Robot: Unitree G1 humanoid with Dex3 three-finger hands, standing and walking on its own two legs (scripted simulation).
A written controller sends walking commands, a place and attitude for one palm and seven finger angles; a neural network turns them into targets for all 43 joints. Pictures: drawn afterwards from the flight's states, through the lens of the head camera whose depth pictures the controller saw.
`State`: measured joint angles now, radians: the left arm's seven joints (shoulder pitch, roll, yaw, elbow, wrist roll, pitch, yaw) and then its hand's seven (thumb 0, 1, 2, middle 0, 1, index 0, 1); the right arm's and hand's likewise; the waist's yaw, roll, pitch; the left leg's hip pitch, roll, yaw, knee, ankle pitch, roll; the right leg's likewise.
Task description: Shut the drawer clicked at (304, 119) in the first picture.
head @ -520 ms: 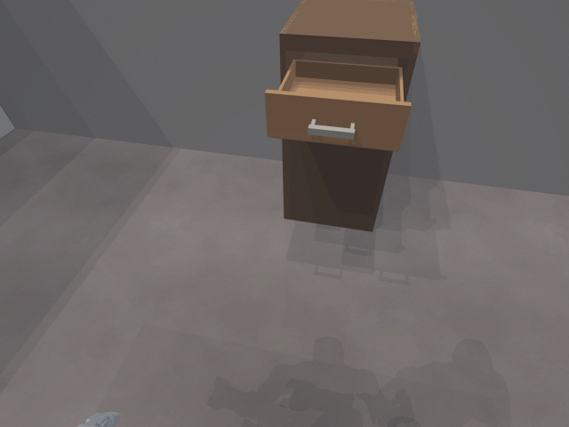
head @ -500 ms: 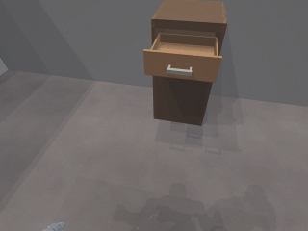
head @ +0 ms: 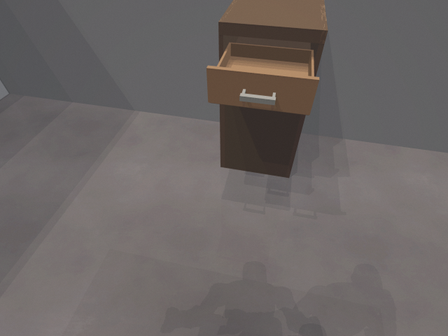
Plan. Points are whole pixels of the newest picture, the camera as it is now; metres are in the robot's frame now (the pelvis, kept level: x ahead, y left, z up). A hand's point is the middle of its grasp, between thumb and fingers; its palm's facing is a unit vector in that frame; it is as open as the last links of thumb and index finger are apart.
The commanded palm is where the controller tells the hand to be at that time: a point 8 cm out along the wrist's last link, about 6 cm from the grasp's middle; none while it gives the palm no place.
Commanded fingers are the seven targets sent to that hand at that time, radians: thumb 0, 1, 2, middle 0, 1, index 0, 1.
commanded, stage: stand and wait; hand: left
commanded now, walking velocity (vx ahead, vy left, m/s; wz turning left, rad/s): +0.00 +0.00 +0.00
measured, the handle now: (258, 96) +0.88 -0.07 -0.04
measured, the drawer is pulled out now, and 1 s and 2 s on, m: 0.29 0.29 0.29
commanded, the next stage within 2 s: look at it before walking up in 0.30 s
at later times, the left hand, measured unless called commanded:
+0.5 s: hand out of the picture +0.08 +0.25 -0.15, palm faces -0.03 -0.94 -0.33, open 7.4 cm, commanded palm none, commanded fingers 0.00 0.90 0.90 -0.20 -0.30 -0.20 -0.30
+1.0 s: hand out of the picture +0.09 +0.25 -0.15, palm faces -0.03 -0.94 -0.34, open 7.4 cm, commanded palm none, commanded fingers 0.00 0.90 0.90 -0.20 -0.30 -0.20 -0.30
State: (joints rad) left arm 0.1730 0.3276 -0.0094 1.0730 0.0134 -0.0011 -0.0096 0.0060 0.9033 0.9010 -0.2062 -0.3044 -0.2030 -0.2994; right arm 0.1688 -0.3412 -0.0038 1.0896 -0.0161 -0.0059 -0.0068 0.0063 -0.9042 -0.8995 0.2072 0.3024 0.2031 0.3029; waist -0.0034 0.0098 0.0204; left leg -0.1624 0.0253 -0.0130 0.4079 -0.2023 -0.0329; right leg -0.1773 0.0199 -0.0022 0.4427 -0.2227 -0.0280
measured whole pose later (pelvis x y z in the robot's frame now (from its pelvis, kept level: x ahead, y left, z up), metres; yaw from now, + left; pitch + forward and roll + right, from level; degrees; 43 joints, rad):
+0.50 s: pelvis +0.00 +0.01 +0.00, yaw +0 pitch -2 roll +0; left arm 0.15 0.33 -0.01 1.09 0.01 -0.01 -0.01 0.00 0.90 0.90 -0.21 -0.30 -0.20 -0.30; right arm 0.15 -0.33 0.00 1.12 -0.01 -0.02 -0.01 0.01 -0.90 -0.90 0.21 0.30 0.20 0.30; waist 0.00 0.00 0.02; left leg -0.16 0.02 0.00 0.38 -0.19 -0.02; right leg -0.17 0.01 0.01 0.41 -0.21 -0.02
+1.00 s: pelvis +0.02 +0.01 +0.00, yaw +0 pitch -1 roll +0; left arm 0.15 0.33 -0.01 1.09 0.02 -0.01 -0.01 0.00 0.90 0.90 -0.21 -0.30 -0.20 -0.30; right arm 0.12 -0.34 0.00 1.12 -0.01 -0.02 -0.01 0.01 -0.90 -0.90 0.21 0.30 0.20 0.30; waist 0.00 0.00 0.02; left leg -0.12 0.02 0.00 0.35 -0.20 -0.03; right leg -0.14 0.01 0.01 0.39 -0.22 -0.02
